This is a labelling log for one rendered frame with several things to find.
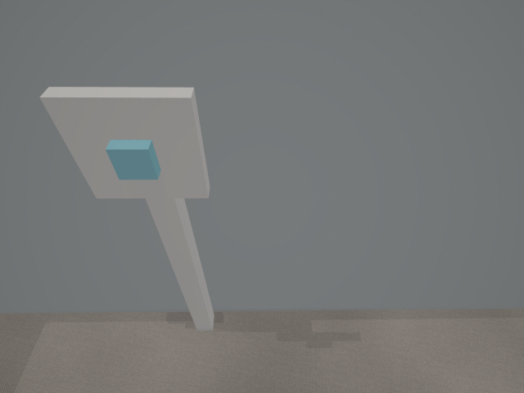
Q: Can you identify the button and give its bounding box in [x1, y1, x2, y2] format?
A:
[106, 140, 161, 180]

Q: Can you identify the panel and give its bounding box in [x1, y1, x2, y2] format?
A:
[40, 87, 215, 331]

